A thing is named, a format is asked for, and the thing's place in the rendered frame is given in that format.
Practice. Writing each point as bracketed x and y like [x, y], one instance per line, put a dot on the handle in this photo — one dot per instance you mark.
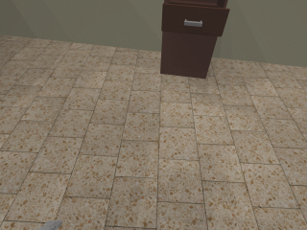
[192, 23]

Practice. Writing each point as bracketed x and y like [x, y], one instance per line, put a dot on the robot left hand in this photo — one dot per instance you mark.
[51, 225]

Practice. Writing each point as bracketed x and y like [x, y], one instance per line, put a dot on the cabinet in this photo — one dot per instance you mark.
[188, 55]

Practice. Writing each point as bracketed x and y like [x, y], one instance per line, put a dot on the drawer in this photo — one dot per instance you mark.
[213, 18]

